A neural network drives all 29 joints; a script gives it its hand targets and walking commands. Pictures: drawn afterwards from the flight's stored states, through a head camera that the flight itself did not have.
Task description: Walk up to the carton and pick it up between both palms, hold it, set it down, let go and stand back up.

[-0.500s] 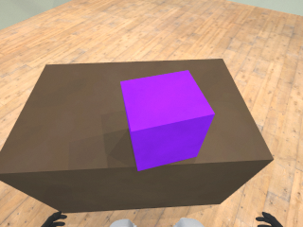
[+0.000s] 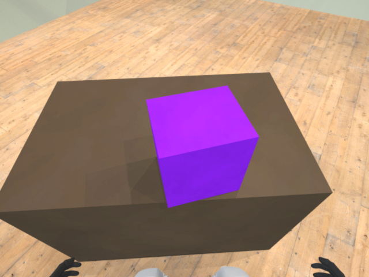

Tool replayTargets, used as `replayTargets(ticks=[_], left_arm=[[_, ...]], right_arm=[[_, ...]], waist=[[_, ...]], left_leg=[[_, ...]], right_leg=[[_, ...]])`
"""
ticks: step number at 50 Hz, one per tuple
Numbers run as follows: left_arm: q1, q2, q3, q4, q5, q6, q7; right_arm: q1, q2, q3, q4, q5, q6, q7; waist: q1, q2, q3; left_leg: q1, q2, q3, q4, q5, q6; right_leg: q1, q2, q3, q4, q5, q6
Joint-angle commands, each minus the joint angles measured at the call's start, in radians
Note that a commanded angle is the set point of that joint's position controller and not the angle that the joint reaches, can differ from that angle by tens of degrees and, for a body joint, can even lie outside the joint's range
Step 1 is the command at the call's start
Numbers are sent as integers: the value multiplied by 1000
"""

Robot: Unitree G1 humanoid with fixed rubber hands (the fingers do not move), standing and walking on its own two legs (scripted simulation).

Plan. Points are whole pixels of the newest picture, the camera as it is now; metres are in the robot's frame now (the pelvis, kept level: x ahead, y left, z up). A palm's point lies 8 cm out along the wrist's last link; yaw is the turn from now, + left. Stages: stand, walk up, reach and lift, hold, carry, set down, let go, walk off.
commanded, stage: reach and lift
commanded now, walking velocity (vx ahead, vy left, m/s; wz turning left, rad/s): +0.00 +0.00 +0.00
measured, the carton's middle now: (196, 148) +0.41 +0.00 +0.02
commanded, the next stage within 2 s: none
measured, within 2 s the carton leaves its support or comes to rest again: neither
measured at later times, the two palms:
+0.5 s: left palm (84, 262) +0.15 +0.24 -0.05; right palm (353, 269) +0.15 -0.32 -0.04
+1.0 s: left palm (94, 259) +0.15 +0.20 -0.02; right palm (345, 256) +0.16 -0.29 -0.01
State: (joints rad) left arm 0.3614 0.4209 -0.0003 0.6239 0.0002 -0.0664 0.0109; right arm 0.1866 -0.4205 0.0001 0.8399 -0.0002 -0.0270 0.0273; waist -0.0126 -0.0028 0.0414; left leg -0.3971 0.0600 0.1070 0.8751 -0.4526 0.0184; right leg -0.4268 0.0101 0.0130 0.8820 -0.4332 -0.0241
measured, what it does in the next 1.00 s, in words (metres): stands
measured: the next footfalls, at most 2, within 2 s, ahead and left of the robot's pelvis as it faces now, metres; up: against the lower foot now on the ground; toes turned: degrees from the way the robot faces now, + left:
none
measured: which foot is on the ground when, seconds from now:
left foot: down 0.00-1.00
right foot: down 0.00-1.00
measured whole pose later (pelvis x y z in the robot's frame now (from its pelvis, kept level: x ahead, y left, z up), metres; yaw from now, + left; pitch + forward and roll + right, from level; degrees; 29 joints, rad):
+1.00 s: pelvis -0.02 -0.01 +0.03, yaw +0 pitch -8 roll +0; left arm 0.14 0.09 0.00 0.54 0.03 0.07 0.16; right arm 0.13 -0.39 -0.11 0.76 0.01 -0.25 0.21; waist 0.03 0.02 0.05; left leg -0.16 0.05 0.11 0.58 -0.28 0.00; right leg -0.19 0.01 0.01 0.59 -0.27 -0.02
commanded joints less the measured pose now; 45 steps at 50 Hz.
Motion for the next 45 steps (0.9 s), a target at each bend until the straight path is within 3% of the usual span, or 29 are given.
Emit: replayTargets(ticks=[1,2,4,7,8,12,13,18,23,26,29,34,35,37,40,43,45], left_arm=[[-441,92,98,-77,69,301,33],[-442,72,94,-160,79,343,36],[-453,78,102,-241,61,364,35],[-421,67,84,-347,61,369,50],[-401,58,89,-353,68,369,56],[-330,45,124,-325,79,348,66],[-315,56,141,-328,96,345,72],[-294,8,167,-316,93,309,84],[-299,-55,139,-336,64,265,95],[-312,-92,108,-379,49,223,110],[-335,-149,60,-380,39,197,120],[-360,-170,41,-358,27,166,129],[-352,-185,35,-367,22,161,137],[-375,-196,25,-382,17,136,147],[-353,-236,-6,-367,33,122,170],[-372,-248,17,-372,39,92,175],[-360,-263,-10,-400,17,80,187]], right_arm=[[-221,-117,-281,176,-181,-264,31],[-210,-152,-289,177,-191,-281,43],[-222,-178,-299,150,-154,-304,49],[-186,-177,-282,91,-103,-296,51],[-187,-181,-277,86,-90,-294,56],[-147,-159,-229,17,-54,-295,62],[-145,-160,-219,4,-53,-297,62],[-119,-131,-172,-43,-19,-280,75],[-98,-92,-161,-83,0,-263,99],[-78,-86,-169,-94,23,-264,117],[-99,-90,-166,-124,49,-257,138],[-130,-91,-156,-183,83,-233,153],[-127,-92,-152,-191,86,-229,160],[-138,-99,-162,-229,102,-235,164],[-154,-133,-169,-205,132,-229,185],[-164,-111,-138,-215,151,-231,190],[-183,-110,-142,-249,166,-237,196]], waist=[[-70,41,79],[-77,28,50],[-51,4,-23],[-39,-1,-79],[-25,6,-87],[4,-76,-116],[29,-74,-117],[53,-119,-47],[74,-104,-14],[57,-72,-25],[60,-42,-11],[59,-65,11],[73,-54,3],[64,-45,-20],[66,49,2],[85,26,-4],[84,-10,-19]], left_leg=[[-149,54,-87,-226,45,-23],[-131,39,-75,-215,67,-11],[-32,25,-73,-196,110,-20],[104,17,-83,-218,178,-32],[115,13,-85,-232,190,-35],[191,-17,-80,-260,282,-13],[182,-21,-71,-259,306,-12],[224,-42,-65,-326,359,-3],[227,-46,-63,-401,308,1],[250,-42,-73,-450,267,-12],[229,-22,-80,-510,141,-10],[192,-25,-80,-537,29,11],[207,-25,-77,-539,33,4],[197,-14,-83,-555,9,5],[62,39,-114,-635,-98,14],[14,15,-86,-630,-71,20],[107,5,-91,-609,-31,-3]], right_leg=[[-6,-31,-89,-89,56,-55],[26,-27,-94,-82,90,-59],[8,-39,-76,-118,125,-58],[16,-28,-77,-184,227,-48],[28,-28,-79,-196,238,-45],[81,-8,-54,-272,342,-23],[79,-9,-53,-268,360,-18],[117,1,-21,-350,429,-6],[149,4,-4,-411,340,-8],[171,-1,-10,-447,284,-17],[178,12,-17,-464,170,-33],[194,5,7,-489,31,-41],[186,9,-6,-485,47,-46],[197,3,-7,-488,35,-45],[323,55,-43,-414,130,-23],[387,54,-16,-423,132,-21],[297,42,-21,-461,114,-33]])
